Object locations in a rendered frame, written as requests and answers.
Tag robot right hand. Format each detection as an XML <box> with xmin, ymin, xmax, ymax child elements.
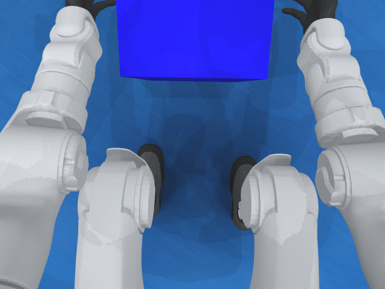
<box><xmin>282</xmin><ymin>0</ymin><xmax>338</xmax><ymax>34</ymax></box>

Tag carton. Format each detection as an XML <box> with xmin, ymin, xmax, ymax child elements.
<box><xmin>116</xmin><ymin>0</ymin><xmax>274</xmax><ymax>82</ymax></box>

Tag robot right upper arm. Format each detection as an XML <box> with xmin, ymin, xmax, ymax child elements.
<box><xmin>315</xmin><ymin>142</ymin><xmax>385</xmax><ymax>289</ymax></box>

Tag robot right foot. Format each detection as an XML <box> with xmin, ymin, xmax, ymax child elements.
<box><xmin>230</xmin><ymin>156</ymin><xmax>256</xmax><ymax>230</ymax></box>

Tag robot left upper arm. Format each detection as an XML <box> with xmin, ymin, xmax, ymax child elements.
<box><xmin>0</xmin><ymin>124</ymin><xmax>88</xmax><ymax>289</ymax></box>

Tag robot left hand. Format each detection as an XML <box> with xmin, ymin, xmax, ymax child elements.
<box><xmin>65</xmin><ymin>0</ymin><xmax>116</xmax><ymax>23</ymax></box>

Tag left robot forearm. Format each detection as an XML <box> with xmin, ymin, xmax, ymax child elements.
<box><xmin>0</xmin><ymin>6</ymin><xmax>102</xmax><ymax>136</ymax></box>

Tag right robot forearm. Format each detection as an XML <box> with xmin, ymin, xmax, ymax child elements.
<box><xmin>297</xmin><ymin>18</ymin><xmax>385</xmax><ymax>149</ymax></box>

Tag robot left shin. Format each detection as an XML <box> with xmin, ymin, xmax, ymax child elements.
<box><xmin>78</xmin><ymin>148</ymin><xmax>155</xmax><ymax>217</ymax></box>

